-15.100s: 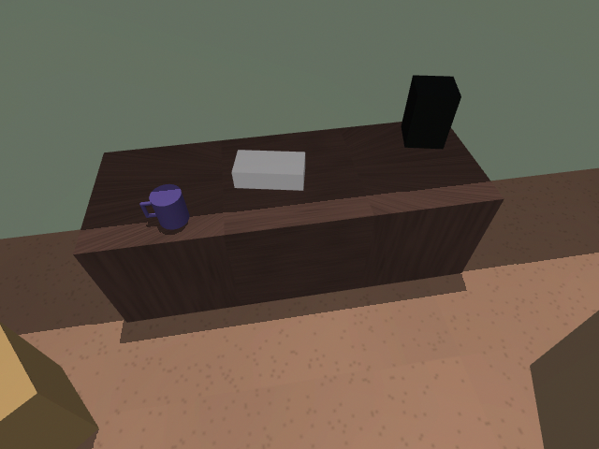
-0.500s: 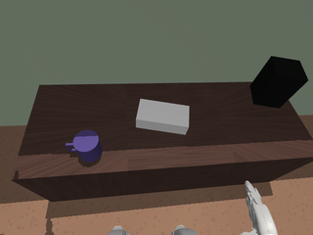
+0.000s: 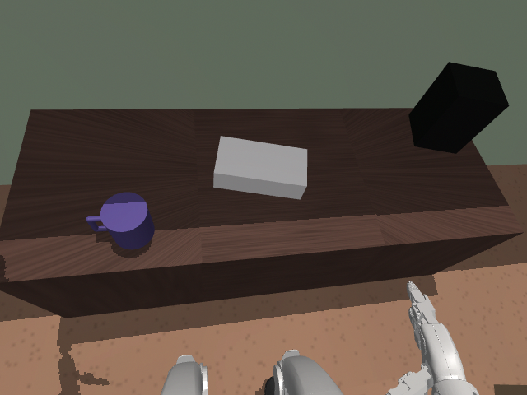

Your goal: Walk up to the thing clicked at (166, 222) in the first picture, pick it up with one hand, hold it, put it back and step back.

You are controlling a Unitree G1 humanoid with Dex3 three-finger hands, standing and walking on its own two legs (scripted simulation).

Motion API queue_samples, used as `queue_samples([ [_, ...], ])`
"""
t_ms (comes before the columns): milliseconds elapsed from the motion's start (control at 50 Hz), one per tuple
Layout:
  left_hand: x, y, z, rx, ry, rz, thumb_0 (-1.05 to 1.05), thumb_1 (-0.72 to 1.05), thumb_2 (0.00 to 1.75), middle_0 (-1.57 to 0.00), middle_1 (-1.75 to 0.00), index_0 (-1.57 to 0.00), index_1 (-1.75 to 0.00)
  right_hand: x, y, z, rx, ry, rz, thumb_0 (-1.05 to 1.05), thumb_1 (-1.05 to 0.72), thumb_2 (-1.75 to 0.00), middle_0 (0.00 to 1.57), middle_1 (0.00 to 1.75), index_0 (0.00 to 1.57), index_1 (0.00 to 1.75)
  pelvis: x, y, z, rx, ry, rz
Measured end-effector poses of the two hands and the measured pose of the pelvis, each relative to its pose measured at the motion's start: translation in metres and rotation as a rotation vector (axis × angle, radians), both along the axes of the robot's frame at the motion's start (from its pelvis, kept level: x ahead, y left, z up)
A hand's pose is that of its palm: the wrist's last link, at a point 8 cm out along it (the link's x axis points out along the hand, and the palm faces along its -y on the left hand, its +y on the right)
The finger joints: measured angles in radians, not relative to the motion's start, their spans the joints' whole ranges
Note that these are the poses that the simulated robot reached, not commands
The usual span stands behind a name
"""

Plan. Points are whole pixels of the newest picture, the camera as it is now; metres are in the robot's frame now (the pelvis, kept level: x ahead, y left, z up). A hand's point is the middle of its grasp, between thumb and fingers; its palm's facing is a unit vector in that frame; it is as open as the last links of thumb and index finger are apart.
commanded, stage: approach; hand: left
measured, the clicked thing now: (121, 222) +0.48 +0.24 -0.22
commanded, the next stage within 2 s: close in in 0.42 s
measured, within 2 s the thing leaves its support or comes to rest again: neither
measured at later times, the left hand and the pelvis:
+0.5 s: hand (82, 222) +0.46 +0.30 -0.17, palm faces +0.17 -0.98 +0.03, open 17.7 cm; pelvis -0.03 +0.00 -0.11, yaw -4 degrees
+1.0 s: hand (116, 218) +0.48 +0.24 -0.20, palm faces +0.23 -0.97 -0.01, open 17.6 cm; pelvis -0.05 +0.00 -0.15, yaw -3 degrees
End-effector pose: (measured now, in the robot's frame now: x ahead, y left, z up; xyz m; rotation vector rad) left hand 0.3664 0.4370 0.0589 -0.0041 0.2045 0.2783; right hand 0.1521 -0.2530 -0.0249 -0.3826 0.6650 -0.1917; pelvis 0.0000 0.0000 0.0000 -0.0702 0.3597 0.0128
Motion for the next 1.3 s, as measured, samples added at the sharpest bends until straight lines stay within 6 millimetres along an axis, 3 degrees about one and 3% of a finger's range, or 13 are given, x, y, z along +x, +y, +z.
queue_samples([
  [80, 0.008, -0.016, -0.039, -0.039, -0.043, -0.013, -0.01, -0.57, 0.03, -0.04, -0.04, -0.04, -0.04, 0.003, -0.001, 0.000, -0.034, -0.023, 0.027, -0.01, 0.56, -0.05, 0.06, 0.06, 0.05, 0.05, -0.004, 0.001, -0.012, -0.006, 0.037, -0.002],
  [220, 0.024, -0.045, -0.127, -0.085, -0.073, -0.010, -0.01, -0.56, 0.03, -0.05, -0.04, -0.04, -0.05, -0.004, -0.011, 0.002, -0.155, -0.024, 0.051, -0.01, 0.55, -0.05, 0.06, 0.06, 0.05, 0.05, -0.010, -0.001, -0.042, -0.024, 0.108, -0.008],
  [340, 0.040, -0.056, -0.186, -0.043, -0.099, -0.015, -0.02, -0.56, 0.05, -0.05, -0.05, -0.04, -0.06, -0.017, -0.021, -0.017, -0.246, 0.047, 0.048, -0.01, 0.53, -0.06, 0.06, 0.06, 0.05, 0.05, -0.020, -0.001, -0.074, -0.047, 0.173, -0.018],
  [480, 0.058, -0.085, -0.229, -0.028, -0.111, -0.089, -0.02, -0.59, 0.06, -0.05, -0.05, -0.03, -0.07, -0.023, -0.012, -0.046, -0.245, 0.033, 0.073, -0.01, 0.50, -0.06, 0.06, 0.06, 0.06, 0.05, -0.030, -0.001, -0.109, -0.059, 0.231, -0.034],
  [600, 0.071, -0.123, -0.255, -0.044, -0.115, -0.143, -0.02, -0.60, 0.07, -0.04, -0.06, -0.03, -0.07, -0.027, -0.006, -0.046, -0.259, -0.064, 0.095, -0.01, 0.51, -0.06, 0.07, 0.06, 0.06, 0.05, -0.039, -0.001, -0.135, -0.057, 0.241, -0.041],
  [800, 0.075, -0.133, -0.263, 0.009, -0.161, -0.042, -0.02, -0.61, 0.04, -0.05, -0.08, -0.06, -0.07, -0.052, -0.013, -0.033, -0.322, -0.050, 0.076, -0.01, 0.52, -0.06, 0.06, 0.06, 0.06, 0.05, -0.051, -0.007, -0.153, -0.044, 0.242, -0.039],
  [980, 0.076, -0.145, -0.256, 0.015, -0.125, -0.044, -0.02, -0.61, 0.01, -0.07, -0.08, -0.09, -0.06, -0.038, -0.008, -0.017, -0.328, -0.089, 0.115, -0.01, 0.52, -0.05, 0.07, 0.06, 0.06, 0.05, -0.048, -0.005, -0.148, -0.049, 0.239, -0.027],
  [1300, 0.084, -0.157, -0.264, 0.025, -0.141, -0.001, -0.02, -0.61, 0.00, -0.11, -0.07, -0.12, -0.06, -0.025, 0.007, 0.001, -0.339, -0.101, 0.158, -0.01, 0.51, -0.06, 0.07, 0.06, 0.06, 0.05, -0.041, 0.000, -0.145, -0.049, 0.243, -0.025],
])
